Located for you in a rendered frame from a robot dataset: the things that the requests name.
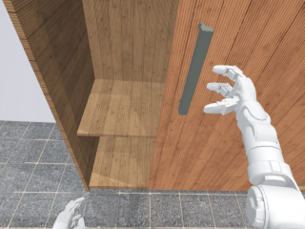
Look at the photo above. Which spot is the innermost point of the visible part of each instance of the robot right forearm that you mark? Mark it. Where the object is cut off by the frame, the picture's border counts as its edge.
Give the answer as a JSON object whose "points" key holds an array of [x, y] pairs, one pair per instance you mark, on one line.
{"points": [[264, 155]]}

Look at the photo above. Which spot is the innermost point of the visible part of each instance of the right robot hand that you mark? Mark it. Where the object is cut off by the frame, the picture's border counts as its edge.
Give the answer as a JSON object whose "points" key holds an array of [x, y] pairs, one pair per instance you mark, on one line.
{"points": [[243, 91]]}

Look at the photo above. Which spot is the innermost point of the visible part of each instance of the handle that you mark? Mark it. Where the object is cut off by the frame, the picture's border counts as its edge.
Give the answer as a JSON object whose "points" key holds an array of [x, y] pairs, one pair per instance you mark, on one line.
{"points": [[201, 47]]}

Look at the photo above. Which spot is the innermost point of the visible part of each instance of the left robot hand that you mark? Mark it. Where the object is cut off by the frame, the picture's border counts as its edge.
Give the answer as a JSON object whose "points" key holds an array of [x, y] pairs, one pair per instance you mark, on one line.
{"points": [[66, 220]]}

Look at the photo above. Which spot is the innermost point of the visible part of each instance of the right robot upper arm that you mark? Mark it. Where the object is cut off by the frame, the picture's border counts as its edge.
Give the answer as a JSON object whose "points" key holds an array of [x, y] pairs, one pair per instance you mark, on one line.
{"points": [[275, 207]]}

